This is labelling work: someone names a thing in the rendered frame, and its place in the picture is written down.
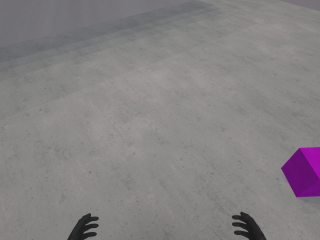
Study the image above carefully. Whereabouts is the right robot hand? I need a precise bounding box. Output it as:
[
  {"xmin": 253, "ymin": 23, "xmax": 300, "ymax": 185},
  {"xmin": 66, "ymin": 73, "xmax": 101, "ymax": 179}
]
[{"xmin": 232, "ymin": 211, "xmax": 267, "ymax": 240}]

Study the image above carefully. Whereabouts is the left robot hand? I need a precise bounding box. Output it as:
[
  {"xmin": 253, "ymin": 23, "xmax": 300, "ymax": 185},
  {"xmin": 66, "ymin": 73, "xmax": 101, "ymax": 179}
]
[{"xmin": 67, "ymin": 213, "xmax": 99, "ymax": 240}]

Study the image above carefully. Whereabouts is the carton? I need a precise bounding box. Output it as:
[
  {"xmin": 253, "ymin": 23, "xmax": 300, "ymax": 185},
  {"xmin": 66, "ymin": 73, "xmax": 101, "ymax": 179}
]
[{"xmin": 281, "ymin": 147, "xmax": 320, "ymax": 197}]

